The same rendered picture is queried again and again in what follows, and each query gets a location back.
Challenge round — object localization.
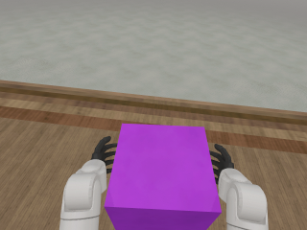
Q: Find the left robot forearm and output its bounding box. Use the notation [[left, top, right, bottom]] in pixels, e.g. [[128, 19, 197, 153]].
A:
[[59, 159, 107, 230]]

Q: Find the robot left hand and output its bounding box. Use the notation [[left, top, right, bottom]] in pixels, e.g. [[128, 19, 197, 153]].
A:
[[91, 136, 118, 174]]

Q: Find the right robot forearm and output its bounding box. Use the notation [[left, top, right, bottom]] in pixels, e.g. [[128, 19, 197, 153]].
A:
[[218, 168, 269, 230]]

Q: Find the robot right hand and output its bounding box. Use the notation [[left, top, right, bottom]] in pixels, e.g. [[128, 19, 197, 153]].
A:
[[209, 144, 234, 185]]

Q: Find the carton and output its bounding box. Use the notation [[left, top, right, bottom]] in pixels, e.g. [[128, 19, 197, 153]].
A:
[[104, 124, 222, 230]]

